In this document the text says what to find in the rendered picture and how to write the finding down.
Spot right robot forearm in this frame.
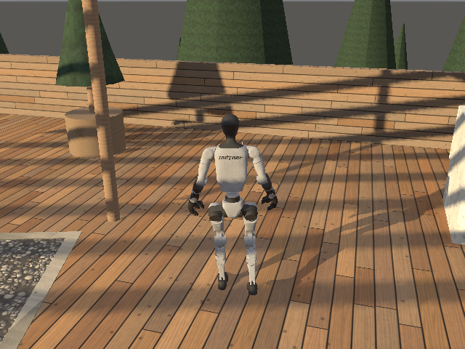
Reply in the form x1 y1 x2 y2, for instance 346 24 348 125
262 173 276 198

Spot left robot upper arm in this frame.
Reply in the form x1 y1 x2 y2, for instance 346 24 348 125
196 146 216 186

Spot robot head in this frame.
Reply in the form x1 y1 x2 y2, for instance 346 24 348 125
219 114 243 148

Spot right robot upper arm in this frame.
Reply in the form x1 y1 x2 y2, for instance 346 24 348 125
246 145 268 185

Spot right robot shin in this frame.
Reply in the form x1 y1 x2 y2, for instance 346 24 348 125
246 236 256 285

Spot robot left hand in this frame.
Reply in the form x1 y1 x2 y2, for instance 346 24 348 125
187 200 204 216

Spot robot right hand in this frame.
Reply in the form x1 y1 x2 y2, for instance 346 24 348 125
262 196 278 210

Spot left robot forearm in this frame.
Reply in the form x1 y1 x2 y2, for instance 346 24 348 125
190 175 203 203

